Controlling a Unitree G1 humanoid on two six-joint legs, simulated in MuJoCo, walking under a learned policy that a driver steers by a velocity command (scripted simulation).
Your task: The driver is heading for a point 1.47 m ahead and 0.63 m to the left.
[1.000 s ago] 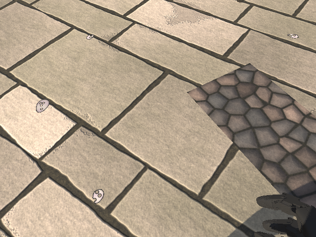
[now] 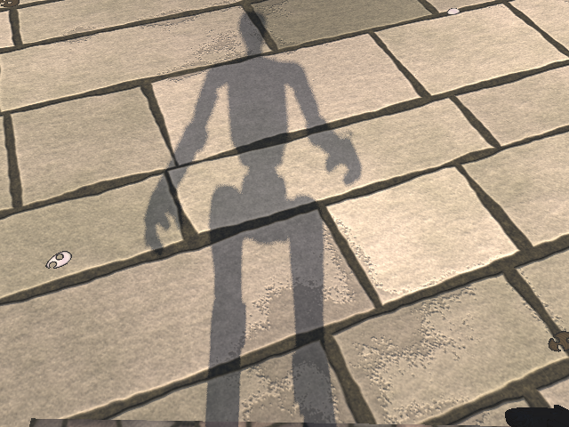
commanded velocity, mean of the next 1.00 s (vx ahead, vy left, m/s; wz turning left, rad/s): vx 1.00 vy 0.00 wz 0.60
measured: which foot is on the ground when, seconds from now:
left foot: down 0.00-0.32, up 0.34-0.72, down 0.74-1.00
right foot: up 0.00-0.30, down 0.32-0.74, up 0.76-1.00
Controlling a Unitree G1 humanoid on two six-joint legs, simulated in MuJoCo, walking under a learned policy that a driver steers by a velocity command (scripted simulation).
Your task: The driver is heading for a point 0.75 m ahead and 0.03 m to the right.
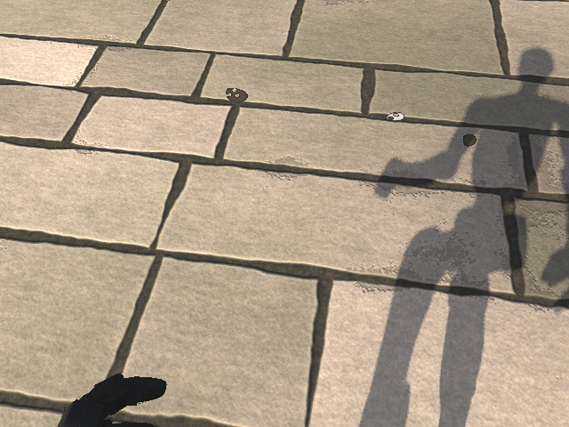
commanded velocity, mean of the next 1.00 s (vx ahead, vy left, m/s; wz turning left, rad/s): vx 0.78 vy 0.00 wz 0.30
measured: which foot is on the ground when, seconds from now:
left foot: down 0.00-0.18, up 0.20-0.58, down 0.60-1.00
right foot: up 0.00-0.14, down 0.16-0.62, up 0.64-0.96, down 0.98-1.00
